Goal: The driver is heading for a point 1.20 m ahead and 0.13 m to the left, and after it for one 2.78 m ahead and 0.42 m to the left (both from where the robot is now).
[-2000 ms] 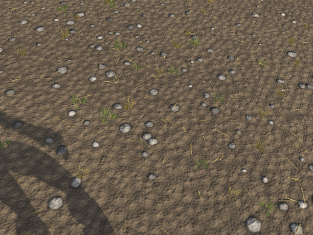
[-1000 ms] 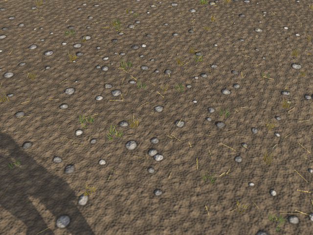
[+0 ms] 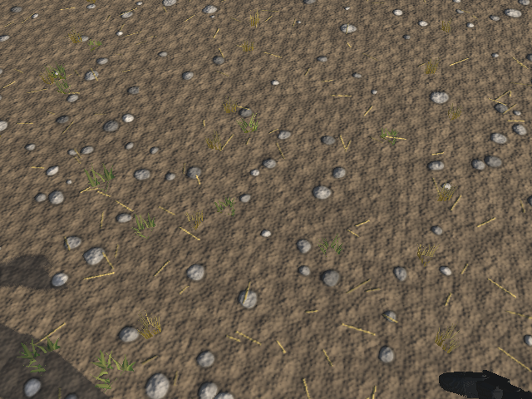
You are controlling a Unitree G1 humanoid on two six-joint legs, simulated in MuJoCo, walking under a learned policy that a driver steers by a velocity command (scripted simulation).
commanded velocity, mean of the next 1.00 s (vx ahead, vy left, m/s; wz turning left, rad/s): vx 0.20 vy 0.00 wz -0.10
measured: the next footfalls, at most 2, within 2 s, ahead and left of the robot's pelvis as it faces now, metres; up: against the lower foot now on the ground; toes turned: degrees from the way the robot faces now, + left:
left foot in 0.08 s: +0.24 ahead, +0.12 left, +0.00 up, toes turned -1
right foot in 0.48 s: +0.19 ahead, -0.09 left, +0.00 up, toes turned -2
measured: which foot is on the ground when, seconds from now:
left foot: up 0.00-0.06, down 0.08-1.00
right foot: down 0.00-0.08, up 0.10-0.46, down 0.48-0.88, up 0.90-1.00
